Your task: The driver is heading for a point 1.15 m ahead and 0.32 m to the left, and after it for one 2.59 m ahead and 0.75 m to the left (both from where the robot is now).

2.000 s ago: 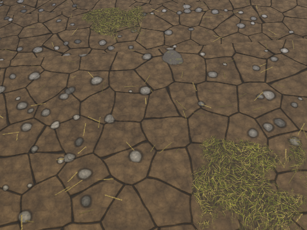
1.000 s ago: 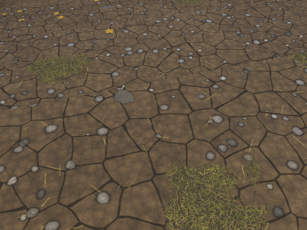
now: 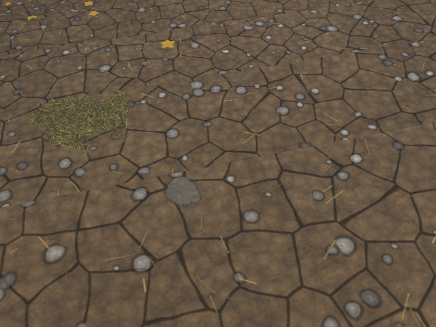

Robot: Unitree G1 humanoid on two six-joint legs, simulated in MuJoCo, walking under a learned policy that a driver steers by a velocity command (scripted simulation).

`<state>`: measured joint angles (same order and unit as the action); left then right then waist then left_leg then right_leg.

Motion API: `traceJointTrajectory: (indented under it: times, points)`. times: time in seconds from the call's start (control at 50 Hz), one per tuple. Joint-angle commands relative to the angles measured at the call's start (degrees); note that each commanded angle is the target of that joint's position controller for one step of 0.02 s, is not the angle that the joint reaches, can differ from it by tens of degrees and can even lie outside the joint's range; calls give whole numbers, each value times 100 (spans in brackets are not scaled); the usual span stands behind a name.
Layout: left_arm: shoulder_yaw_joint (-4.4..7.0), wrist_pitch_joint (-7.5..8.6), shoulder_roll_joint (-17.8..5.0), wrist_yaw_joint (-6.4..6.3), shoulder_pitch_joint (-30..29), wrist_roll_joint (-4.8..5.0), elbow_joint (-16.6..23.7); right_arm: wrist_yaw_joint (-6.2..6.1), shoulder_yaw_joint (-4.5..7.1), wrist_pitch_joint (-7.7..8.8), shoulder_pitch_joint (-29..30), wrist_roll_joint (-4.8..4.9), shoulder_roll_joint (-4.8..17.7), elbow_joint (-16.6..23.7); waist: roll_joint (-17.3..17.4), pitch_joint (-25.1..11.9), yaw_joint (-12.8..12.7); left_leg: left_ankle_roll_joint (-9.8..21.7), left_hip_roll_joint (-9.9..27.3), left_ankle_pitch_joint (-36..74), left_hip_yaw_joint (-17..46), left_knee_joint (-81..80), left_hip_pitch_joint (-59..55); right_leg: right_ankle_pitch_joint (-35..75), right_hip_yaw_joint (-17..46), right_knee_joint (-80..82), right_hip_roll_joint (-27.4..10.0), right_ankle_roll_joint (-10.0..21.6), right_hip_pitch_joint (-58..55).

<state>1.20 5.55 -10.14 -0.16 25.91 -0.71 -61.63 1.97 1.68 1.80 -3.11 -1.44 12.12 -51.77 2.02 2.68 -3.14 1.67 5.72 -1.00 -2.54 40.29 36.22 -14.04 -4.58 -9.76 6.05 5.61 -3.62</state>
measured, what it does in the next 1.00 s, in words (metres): walks ahead: left foot, then right foot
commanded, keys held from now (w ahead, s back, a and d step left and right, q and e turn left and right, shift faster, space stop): w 0.72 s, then w+q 0.28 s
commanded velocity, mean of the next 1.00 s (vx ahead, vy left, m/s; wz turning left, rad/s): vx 0.50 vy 0.00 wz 0.07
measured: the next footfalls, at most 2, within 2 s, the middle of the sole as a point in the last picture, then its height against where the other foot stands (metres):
left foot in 0.14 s outside the picture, level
right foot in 0.68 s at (269, 301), level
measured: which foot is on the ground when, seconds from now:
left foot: up 0.00-0.12, down 0.14-0.70, up 0.72-1.00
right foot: down 0.00-0.16, up 0.18-0.66, down 0.68-1.00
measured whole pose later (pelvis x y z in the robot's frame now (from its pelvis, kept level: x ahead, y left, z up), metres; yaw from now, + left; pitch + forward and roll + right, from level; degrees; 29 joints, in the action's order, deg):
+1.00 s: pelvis +0.56 -0.02 +0.00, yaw +5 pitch -1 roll -1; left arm 2.8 5.9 -10.6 -0.7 23.3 -1.1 -58.4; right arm 1.5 3.6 0.4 -11.8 -1.5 12.7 -53.8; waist 2.4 2.0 -0.6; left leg 3.2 5.1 -5.5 1.1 56.1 37.3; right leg -13.0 -11.0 -14.4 3.6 5.0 1.5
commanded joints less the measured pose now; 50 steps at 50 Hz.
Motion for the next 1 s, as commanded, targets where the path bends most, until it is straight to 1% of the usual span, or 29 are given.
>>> traceJointTrajectory:
  times: [0.02, 0.08, 0.1, 0.12, 0.14, 0.16, 0.18, 0.2, 0.22, 0.24, 0.26, 0.28, 0.32, 0.38, 0.48, 0.58, 0.62, 0.64, 0.66, 0.68, 0.7, 0.72, 0.74, 0.76, 0.78, 0.82, 0.86, 0.9, 1.0]
  points:
    - [112, 23, -777, -65, 443, -43, 65, -18, 4, 94, 739, 18, 263, 517, -529, 348, -46, 109, -261, 40, -257, -470, 39, 3173, 689, 73, -1659, 511, -62]
    - [137, -5, -885, -118, 288, -89, 44, -55, 54, 166, 513, 18, 385, 534, -595, 223, 200, 382, -504, -585, -315, -832, -493, 4587, 588, -537, -1815, 464, -462]
    - [156, -11, -949, -128, 205, -99, 49, -97, 103, 194, 81, 13, 475, 409, -658, -5, 397, 495, -687, -829, -369, -924, -1056, 5350, 538, -1046, -1810, 399, -485]
    - [167, -31, -985, -116, 122, -93, 55, -147, 174, 235, -713, 1, 586, 150, -610, -401, 727, 633, -853, -784, -426, -1224, -1924, 5622, 442, -1934, -1704, 320, -400]
    - [146, -30, -942, -103, 20, -42, 122, -208, 273, 292, -1726, -93, 802, -156, -491, -925, 1140, 840, -514, -561, -73, -1388, -3381, 4715, 308, -3151, -1520, 221, 429]
    - [43, -14, -529, -42, 257, 143, 350, -273, 438, 301, -2560, -238, 1395, -278, 407, -1729, 1197, 1347, 1071, -1145, 2014, -1499, -5106, 2159, -47, -5179, -903, -6, 2195]
    - [129, -19, -603, -16, 576, 160, 279, -191, 477, 209, -2443, -92, 1445, -300, 963, -2157, 965, 1911, 1888, -996, 4208, -2259, -5597, -1545, 380, -6674, -55, -63, 3441]
    - [217, -50, -875, -38, 84, 36, 374, -154, 427, 180, -1771, 69, 1207, -214, 258, -1274, 721, 1739, 1615, -1328, 3487, -2385, -4853, -1115, 821, -6861, -500, 17, 3912]
    - [201, -19, -770, -12, -341, 1, 500, -135, 324, 210, -1304, 92, 806, -137, -14, -575, 613, 1584, 1411, -1219, 2744, -2616, -3992, -677, 798, -6602, -718, 16, 3971]
    - [196, -30, -631, 6, -482, -6, 517, -135, 250, 250, -1092, 63, 536, -150, -141, -177, 422, 1347, 1125, -918, 2199, -2846, -3344, -424, 762, -6203, -919, 8, 3770]
    - [204, -99, -581, 31, -493, -98, 543, -161, 190, 295, -1097, 67, 363, -245, -31, -32, 261, 1171, 892, -567, 1799, -2961, -2924, -307, 765, -5877, -1040, -48, 3511]
    - [182, -181, -453, 70, -365, -140, 486, -169, 153, 335, -1159, 51, 267, -319, 26, -48, 155, 1080, 742, -328, 1492, -3037, -2702, -241, 726, -5725, -1068, -105, 3257]
    - [185, -277, -386, 127, -436, -161, 536, -174, 171, 426, -1483, 64, 402, -466, 57, -65, 91, 1097, 636, 213, 1190, -3119, -2631, -103, 594, -5508, -1081, -200, 3275]
    - [192, -348, -457, 163, -1164, -155, 817, -179, 188, 444, -1790, 74, 564, -562, 79, 160, 163, 1090, 514, 323, 884, -3346, -2710, 471, 419, -4894, -1225, -365, 3840]
    - [102, -316, -356, 183, -2324, -63, 1220, -188, 136, 419, -2285, 78, 532, -675, 156, 278, 470, 932, 330, 998, 499, -3336, -3092, 1322, 105, -3237, -1108, -457, 3849]
    - [107, -269, -476, 146, -2880, -57, 1477, -264, 147, 372, -2696, 7, 613, -856, 203, 352, 631, 967, 646, 1610, 506, -2996, -4031, 1089, 21, -2509, -927, -233, 3891]
    - [147, -221, -552, 120, -2684, -57, 1475, -300, 172, 355, -2565, -21, 687, -863, 227, 278, 457, 891, 726, 2446, 432, -2586, -4205, 652, -22, -2264, -771, -56, 3461]
    - [191, -187, -611, 88, -2281, -64, 1362, -315, 185, 343, -2466, -23, 733, -852, 259, 93, 269, 821, 704, 3216, 369, -2120, -4201, 413, -92, -2135, -592, 48, 2901]
    - [255, -134, -685, 46, -1493, -78, 1100, -312, 193, 316, -2361, -7, 770, -846, 147, -281, -76, 725, 547, 3587, 213, -1232, -4072, 522, -201, -1775, -399, 168, 1978]
    - [364, -65, -939, -15, -463, -171, 784, -304, 165, 314, -2328, 29, 697, -780, -50, -870, -441, 599, 306, 2771, 46, 13, -3291, 649, 186, -1682, -736, 380, 529]
    - [515, -39, -1534, -72, 330, -297, 709, -252, 58, 320, -2629, 206, 266, -562, -1005, -1714, -491, 337, -326, 226, -301, 2046, -1589, 32, 2385, -1454, -2363, 877, -1128]
    - [552, -148, -1634, -2, 208, -136, 695, -229, 142, 308, -2895, 211, 385, -621, -1475, -2090, -321, 293, -1056, -2941, 172, 3358, -508, 36, 4390, -632, -3058, 1386, -1437]
    - [489, -199, -1345, 21, -482, -10, 816, -250, 222, 260, -2450, 101, 627, -561, -697, -1190, -70, 356, -615, -2537, 577, 3633, -62, -413, 3561, -583, -2851, 1202, -680]
    - [375, -170, -919, 30, -963, -9, 924, -230, 200, 279, -2035, 69, 509, -453, -395, -520, 21, 369, -399, -2085, 583, 3404, -32, -347, 2820, -343, -2645, 1024, 179]
    - [304, -124, -667, 26, -1198, -41, 927, -213, 194, 260, -1910, 75, 378, -443, -328, -148, 200, 370, -203, -1779, 588, 2996, -254, -109, 2199, -99, -2354, 729, 799]
    - [223, -23, -428, -38, -1101, -50, 795, -151, 201, 95, -2101, -46, 235, -512, -537, -12, 434, 278, -82, -1528, 593, 2637, -716, 524, 1396, 84, -2019, 415, 1352]
    - [243, 84, -531, -41, -763, -47, 682, -100, 217, -30, -2050, -37, 178, -468, -510, -22, 492, 236, -95, -1319, 534, 2557, -635, 1103, 994, 153, -1965, 389, 1347]
    - [273, 121, -652, -44, -572, -39, 640, -71, 220, -105, -1621, -18, 174, -279, -514, 117, 469, 191, -16, -938, 490, 2353, -194, 1339, 627, 252, -1921, 334, 1235]
    - [243, 133, -614, -84, -219, -21, 592, -13, 159, -108, -562, 11, 118, 207, -485, 338, 312, 122, -58, 4, 198, 1121, 293, 2170, -80, 218, -1783, 145, 903]
Keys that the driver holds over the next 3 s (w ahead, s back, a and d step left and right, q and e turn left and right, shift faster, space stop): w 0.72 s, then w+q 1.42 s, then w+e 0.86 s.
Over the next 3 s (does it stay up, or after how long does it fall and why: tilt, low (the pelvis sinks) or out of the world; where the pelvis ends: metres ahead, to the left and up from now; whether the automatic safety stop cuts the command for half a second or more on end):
stays up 1.49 0.51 -0.17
